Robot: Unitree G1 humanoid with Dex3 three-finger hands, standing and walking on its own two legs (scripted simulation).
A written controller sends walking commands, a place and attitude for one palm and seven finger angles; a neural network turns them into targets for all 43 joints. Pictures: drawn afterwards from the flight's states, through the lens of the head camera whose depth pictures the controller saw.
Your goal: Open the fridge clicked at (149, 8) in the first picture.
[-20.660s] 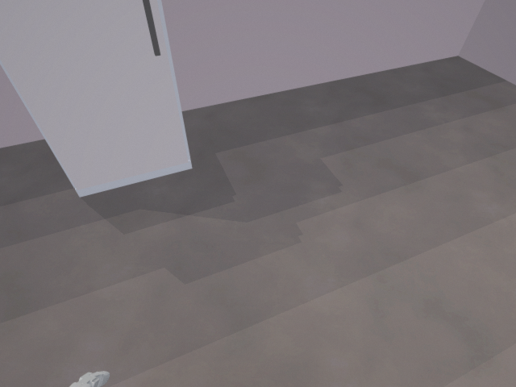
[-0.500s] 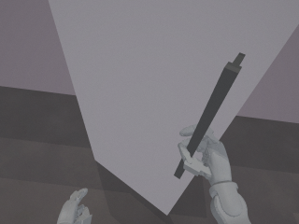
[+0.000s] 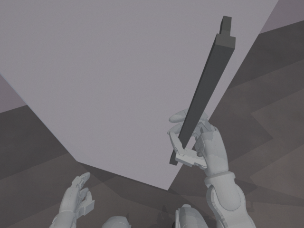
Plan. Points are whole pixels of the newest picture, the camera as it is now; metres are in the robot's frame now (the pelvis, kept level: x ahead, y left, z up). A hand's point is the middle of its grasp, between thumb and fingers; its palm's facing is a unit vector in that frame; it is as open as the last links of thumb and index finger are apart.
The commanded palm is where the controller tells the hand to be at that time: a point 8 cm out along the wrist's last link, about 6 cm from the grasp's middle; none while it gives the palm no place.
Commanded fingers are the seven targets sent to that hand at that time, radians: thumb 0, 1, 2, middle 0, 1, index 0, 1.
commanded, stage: walk backward, drawing the door open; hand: right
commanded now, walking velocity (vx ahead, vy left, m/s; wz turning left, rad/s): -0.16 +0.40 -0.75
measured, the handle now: (189, 118) +0.32 -0.03 +0.16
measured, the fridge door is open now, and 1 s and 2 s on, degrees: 43 63 66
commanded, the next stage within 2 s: stop walking and hold the door back in 0.86 s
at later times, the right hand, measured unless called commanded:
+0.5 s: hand (153, 179) +0.20 +0.03 +0.12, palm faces +0.29 +0.94 -0.19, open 6.2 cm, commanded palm +0.15 -0.01 +0.13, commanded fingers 0.00 -0.90 -0.90 0.45 1.40 0.45 1.40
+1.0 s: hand (109, 223) +0.12 +0.09 +0.12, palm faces +0.78 +0.55 -0.30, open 6.2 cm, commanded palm +0.07 +0.07 +0.12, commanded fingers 0.00 -0.90 -0.90 0.45 1.40 0.45 1.40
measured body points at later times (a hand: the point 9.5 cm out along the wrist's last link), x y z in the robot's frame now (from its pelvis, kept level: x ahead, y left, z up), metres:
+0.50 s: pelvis -0.03 +0.22 +0.01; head +0.04 +0.21 +0.46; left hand +0.21 +0.37 -0.09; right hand +0.17 -0.02 +0.14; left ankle +0.02 +0.30 -0.72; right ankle -0.08 +0.13 -0.66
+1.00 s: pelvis +0.03 +0.42 +0.01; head +0.10 +0.40 +0.46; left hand +0.32 +0.50 -0.10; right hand +0.08 +0.07 +0.14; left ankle +0.11 +0.51 -0.72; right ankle -0.06 +0.34 -0.63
